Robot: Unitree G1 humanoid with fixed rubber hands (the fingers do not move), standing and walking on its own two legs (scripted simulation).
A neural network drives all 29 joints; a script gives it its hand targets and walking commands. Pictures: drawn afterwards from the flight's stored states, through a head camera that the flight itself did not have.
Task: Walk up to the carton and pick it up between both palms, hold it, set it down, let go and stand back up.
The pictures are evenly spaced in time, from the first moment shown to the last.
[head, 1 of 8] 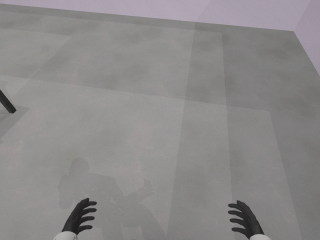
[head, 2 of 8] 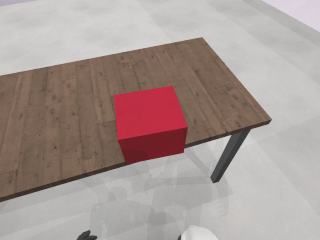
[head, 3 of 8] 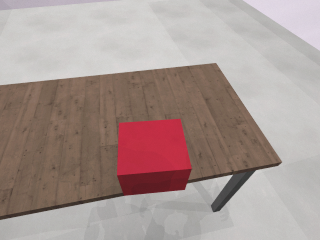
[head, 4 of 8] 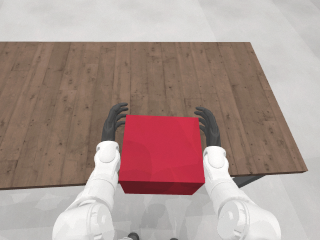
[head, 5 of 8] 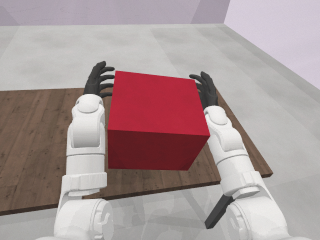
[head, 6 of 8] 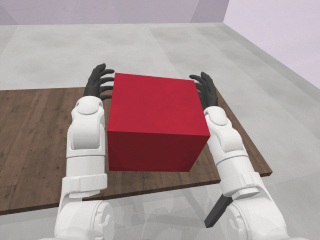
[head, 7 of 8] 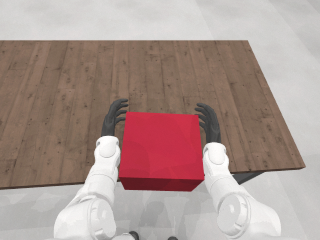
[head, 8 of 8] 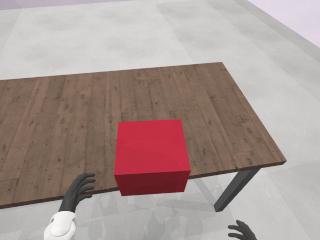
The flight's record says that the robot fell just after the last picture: no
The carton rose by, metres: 0.22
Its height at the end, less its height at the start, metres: +0.00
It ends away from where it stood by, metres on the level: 0.03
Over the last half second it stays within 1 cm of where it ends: yes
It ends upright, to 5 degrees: yes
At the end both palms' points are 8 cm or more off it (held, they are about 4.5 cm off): yes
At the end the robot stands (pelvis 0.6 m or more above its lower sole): yes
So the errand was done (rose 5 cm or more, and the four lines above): yes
